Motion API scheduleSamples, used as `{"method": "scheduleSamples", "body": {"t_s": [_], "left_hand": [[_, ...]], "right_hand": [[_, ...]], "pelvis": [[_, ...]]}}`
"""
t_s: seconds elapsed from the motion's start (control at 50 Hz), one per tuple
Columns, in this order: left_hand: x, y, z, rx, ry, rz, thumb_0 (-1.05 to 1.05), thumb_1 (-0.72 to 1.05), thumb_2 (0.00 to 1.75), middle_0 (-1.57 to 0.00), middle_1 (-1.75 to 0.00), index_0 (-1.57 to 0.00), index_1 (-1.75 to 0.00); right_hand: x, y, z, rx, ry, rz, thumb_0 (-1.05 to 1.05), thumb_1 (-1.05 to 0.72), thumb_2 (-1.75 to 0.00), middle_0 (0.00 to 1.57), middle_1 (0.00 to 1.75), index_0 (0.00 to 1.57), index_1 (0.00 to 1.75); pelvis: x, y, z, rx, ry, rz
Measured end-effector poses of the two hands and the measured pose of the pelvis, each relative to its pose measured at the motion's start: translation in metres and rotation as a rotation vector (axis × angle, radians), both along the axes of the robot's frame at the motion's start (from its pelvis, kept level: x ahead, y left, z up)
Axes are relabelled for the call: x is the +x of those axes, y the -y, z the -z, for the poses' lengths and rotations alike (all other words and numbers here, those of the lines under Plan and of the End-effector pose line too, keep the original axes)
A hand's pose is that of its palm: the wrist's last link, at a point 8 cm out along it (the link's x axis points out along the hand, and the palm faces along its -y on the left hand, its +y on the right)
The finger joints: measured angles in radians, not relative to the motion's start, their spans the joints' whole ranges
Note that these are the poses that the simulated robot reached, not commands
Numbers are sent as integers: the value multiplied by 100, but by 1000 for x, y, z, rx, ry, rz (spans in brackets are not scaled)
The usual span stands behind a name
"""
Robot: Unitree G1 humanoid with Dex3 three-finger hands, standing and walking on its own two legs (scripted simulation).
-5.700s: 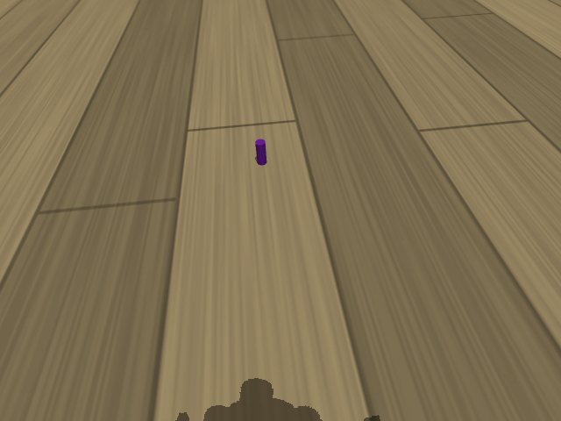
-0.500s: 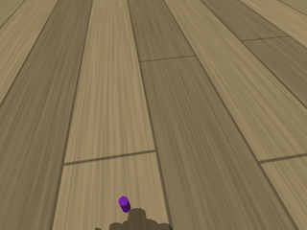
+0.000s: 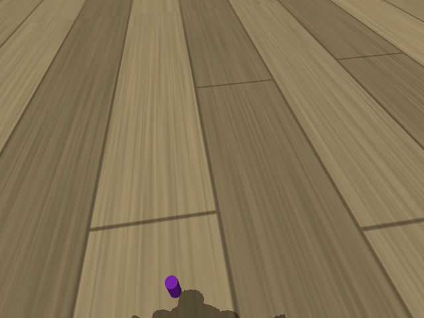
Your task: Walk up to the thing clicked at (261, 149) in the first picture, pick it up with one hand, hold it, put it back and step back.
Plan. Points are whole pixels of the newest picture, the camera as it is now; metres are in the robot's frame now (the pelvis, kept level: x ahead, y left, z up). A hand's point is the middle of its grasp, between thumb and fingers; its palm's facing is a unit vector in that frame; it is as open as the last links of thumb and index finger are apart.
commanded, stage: stand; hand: left
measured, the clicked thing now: (173, 287) +0.38 +0.22 -0.71
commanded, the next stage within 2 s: go down in 1.94 s
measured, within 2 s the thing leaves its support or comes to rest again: neither
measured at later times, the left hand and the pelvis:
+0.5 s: hand out of the picture +0.09 +0.25 -0.15, palm faces -0.03 -0.94 -0.34, open 7.4 cm; pelvis +0.01 -0.01 +0.00, yaw +0 degrees
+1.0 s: hand out of the picture +0.09 +0.25 -0.15, palm faces -0.03 -0.94 -0.35, open 7.4 cm; pelvis +0.01 -0.01 +0.00, yaw +0 degrees
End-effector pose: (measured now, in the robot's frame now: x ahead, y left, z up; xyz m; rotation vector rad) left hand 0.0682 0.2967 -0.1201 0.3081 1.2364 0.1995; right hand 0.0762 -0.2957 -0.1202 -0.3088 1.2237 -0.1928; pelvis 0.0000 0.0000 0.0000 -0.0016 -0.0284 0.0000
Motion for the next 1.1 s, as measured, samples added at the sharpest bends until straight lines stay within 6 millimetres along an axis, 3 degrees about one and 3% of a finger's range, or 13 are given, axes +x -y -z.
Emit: {"method": "scheduleSamples", "body": {"t_s": [0.44, 1.1], "left_hand": [[16, 5, -3, 6, 22, 16, 0, 91, 89, -21, -30, -20, -30], [12, 7, -2, 9, -1, 10, 0, 91, 89, -21, -30, -20, -30]], "right_hand": [[6, 8, -1, -6, 4, 10, 0, -91, -89, 20, 30, 20, 30], [6, 11, 0, -6, -13, 3, 0, -91, -89, 20, 30, 20, 30]], "pelvis": [[9, 5, -1, 2, 6, 3], [13, 8, -1, 2, 3, 5]]}}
